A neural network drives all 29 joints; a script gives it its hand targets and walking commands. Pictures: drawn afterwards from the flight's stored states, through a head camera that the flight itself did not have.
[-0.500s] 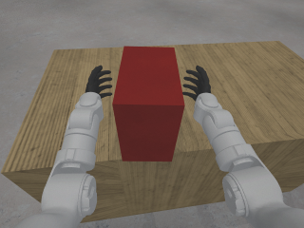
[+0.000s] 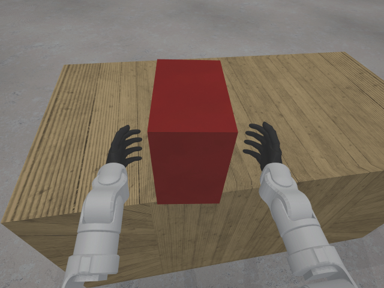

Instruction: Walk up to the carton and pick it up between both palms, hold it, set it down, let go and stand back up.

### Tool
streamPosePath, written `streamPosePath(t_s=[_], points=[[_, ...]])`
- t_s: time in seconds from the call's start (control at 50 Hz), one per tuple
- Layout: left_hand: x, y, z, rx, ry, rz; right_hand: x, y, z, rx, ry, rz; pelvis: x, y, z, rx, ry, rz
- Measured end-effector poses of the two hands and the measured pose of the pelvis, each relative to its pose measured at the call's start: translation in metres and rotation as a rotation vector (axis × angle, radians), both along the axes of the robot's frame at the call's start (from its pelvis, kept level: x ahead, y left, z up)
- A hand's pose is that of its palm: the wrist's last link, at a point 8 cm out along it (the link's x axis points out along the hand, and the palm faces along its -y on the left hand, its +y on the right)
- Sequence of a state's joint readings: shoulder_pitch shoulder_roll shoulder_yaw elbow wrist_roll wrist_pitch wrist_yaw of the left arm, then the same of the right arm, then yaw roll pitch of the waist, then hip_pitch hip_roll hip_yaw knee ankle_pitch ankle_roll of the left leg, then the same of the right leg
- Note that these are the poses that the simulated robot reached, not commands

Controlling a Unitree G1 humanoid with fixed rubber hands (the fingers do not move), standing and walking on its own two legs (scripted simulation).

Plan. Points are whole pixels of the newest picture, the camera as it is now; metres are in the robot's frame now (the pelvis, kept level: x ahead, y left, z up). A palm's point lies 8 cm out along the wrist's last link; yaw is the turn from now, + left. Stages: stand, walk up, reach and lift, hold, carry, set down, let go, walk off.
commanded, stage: set down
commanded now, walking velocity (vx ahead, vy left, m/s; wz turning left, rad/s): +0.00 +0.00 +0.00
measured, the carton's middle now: (188, 132) +0.46 +0.03 +0.06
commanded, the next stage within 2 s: let go in 1.90 s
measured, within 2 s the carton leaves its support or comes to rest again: neither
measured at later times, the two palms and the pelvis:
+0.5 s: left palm (118, 197) +0.27 +0.17 +0.05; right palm (278, 197) +0.28 -0.15 +0.05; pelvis +0.01 +0.00 +0.00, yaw +0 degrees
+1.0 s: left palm (104, 224) +0.24 +0.20 +0.01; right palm (279, 225) +0.24 -0.16 +0.01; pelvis +0.02 +0.01 +0.00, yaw +0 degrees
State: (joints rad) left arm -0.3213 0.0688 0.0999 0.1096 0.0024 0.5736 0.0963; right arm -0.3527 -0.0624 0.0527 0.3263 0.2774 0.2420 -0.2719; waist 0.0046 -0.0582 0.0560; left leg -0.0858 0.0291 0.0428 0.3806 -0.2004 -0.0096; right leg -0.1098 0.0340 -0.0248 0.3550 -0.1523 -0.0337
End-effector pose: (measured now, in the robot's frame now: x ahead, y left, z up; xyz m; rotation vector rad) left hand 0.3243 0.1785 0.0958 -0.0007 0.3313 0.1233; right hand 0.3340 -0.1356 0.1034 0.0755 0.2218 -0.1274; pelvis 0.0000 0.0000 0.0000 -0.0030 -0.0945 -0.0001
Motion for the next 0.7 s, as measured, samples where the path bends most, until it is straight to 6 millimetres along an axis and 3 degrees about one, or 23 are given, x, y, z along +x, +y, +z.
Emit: streamPosePath(t_s=[0.08, 0.16, 0.38, 0.7], points=[[-0.013, 0.003, -0.019, 0.001, 0.035, 0.011, -0.013, -0.002, -0.020, 0.004, 0.033, 0.003, -0.002, 0.001, -0.001, 0.004, 0.006, -0.005], [-0.023, 0.001, -0.024, 0.012, 0.011, 0.010, -0.021, -0.004, -0.031, 0.010, 0.028, 0.014, -0.002, 0.002, -0.001, 0.004, 0.019, -0.005], [-0.037, -0.008, -0.022, 0.011, -0.038, -0.032, -0.039, -0.020, -0.029, -0.003, -0.030, -0.005, 0.009, 0.000, 0.001, 0.003, 0.005, -0.003], [-0.083, 0.004, -0.075, 0.008, 0.023, 0.001, -0.082, -0.023, -0.074, -0.046, 0.083, 0.023, 0.017, -0.004, 0.002, 0.000, -0.002, 0.005]])
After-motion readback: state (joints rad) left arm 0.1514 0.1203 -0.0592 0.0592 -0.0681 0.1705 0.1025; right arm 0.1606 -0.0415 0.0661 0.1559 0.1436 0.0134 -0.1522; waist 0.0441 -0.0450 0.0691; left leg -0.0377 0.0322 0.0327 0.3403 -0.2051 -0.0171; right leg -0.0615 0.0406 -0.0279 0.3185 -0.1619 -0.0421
